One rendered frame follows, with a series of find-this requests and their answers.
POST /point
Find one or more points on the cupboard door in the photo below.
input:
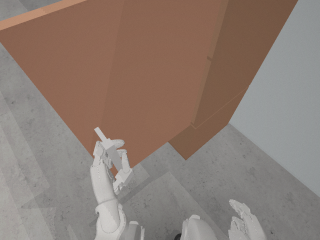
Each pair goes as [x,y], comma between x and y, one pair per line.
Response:
[133,68]

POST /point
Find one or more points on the robot thigh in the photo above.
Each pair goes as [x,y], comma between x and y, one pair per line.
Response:
[197,229]
[135,232]

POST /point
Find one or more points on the right robot hand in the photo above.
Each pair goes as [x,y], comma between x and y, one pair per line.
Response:
[248,229]

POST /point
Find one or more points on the robot right thigh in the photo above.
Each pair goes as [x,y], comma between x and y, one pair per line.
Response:
[197,229]

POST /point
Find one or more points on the robot left thigh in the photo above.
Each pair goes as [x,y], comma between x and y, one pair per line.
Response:
[135,232]

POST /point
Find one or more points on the left robot hand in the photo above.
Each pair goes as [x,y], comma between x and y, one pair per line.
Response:
[102,178]

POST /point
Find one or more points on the handle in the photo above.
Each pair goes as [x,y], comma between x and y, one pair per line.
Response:
[110,149]

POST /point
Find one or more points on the left robot forearm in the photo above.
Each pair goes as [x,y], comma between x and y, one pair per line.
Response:
[112,223]

